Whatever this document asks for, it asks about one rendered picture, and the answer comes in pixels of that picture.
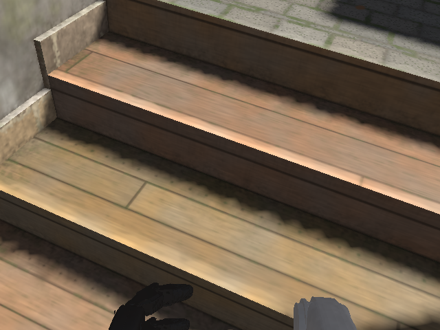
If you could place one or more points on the right robot thigh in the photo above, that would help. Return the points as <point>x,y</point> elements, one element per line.
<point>321,314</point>

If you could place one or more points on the robot left hand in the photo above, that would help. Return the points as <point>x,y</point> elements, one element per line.
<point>147,301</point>

